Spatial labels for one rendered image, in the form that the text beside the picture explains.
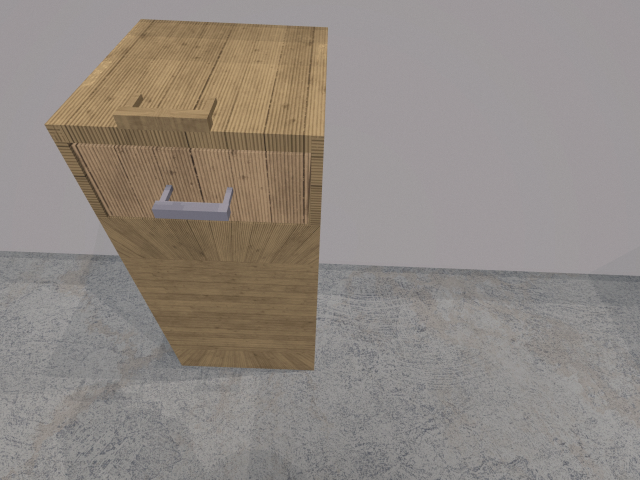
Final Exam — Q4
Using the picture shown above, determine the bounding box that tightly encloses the drawer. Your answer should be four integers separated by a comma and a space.
71, 143, 311, 224

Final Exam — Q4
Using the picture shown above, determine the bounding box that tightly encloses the handle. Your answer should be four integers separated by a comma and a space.
113, 107, 213, 133
152, 185, 234, 221

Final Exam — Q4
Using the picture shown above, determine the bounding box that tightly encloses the cabinet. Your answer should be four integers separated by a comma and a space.
44, 19, 328, 370

